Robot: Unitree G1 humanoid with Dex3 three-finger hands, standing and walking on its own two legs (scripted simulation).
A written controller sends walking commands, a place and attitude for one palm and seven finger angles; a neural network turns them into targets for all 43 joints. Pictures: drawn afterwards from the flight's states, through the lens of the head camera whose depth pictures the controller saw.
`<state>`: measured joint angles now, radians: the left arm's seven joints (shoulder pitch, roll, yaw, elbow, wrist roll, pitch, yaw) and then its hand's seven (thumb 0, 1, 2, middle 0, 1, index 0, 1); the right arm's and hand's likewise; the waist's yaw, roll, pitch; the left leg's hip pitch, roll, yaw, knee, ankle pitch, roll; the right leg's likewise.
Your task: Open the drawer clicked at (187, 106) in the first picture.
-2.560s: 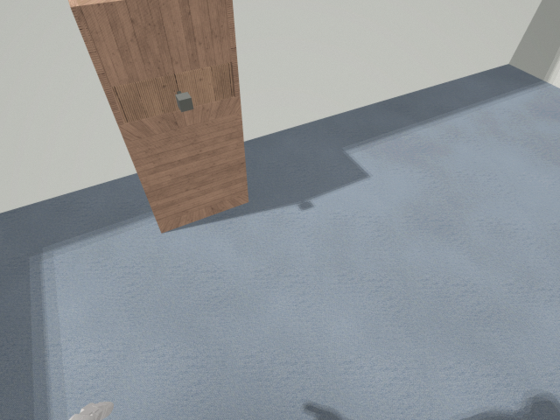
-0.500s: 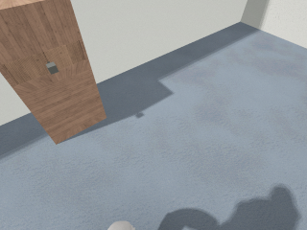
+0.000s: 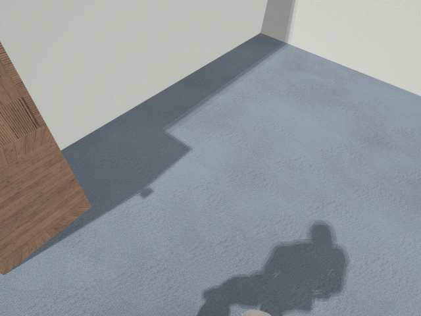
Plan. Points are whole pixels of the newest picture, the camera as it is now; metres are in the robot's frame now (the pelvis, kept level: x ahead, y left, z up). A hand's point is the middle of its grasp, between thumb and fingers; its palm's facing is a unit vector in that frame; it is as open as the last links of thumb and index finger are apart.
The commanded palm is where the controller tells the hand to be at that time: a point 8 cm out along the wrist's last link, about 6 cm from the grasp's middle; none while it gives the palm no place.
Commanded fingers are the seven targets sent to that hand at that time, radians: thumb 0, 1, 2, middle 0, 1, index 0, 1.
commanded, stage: walk to a spot facing it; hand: left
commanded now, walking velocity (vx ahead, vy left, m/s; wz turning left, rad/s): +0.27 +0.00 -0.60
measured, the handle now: out of the picture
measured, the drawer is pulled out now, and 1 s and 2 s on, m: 0.00 0.00 0.00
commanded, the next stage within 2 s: turn to face it in 0.34 s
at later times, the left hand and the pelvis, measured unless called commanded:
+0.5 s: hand (174, 235) +0.33 +0.12 -0.18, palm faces -0.26 -0.94 -0.21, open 7.4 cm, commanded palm none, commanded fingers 0.00 0.90 0.90 -0.20 -0.30 -0.20 -0.30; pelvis +0.18 -0.03 -0.01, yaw -15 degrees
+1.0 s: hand (142, 230) +0.33 +0.20 -0.17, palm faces -0.04 -0.97 -0.24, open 7.4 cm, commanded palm none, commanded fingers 0.00 0.90 0.90 -0.20 -0.30 -0.20 -0.30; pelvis +0.24 +0.00 +0.01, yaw -6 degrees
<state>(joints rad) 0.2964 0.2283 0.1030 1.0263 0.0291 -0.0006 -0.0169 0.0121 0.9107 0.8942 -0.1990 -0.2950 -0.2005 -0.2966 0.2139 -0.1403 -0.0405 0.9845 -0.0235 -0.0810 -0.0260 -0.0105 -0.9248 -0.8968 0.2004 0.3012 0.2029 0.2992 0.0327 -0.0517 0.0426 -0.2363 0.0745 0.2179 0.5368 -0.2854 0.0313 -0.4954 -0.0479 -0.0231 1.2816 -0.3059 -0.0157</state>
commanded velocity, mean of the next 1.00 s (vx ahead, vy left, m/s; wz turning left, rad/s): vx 0.01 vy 0.00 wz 0.11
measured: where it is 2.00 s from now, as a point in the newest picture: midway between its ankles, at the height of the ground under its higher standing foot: outside the picture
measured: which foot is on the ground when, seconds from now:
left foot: down 0.00-0.34, up 0.36-0.70, down 0.72-1.00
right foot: up 0.00-0.32, down 0.34-0.74, up 0.76-1.00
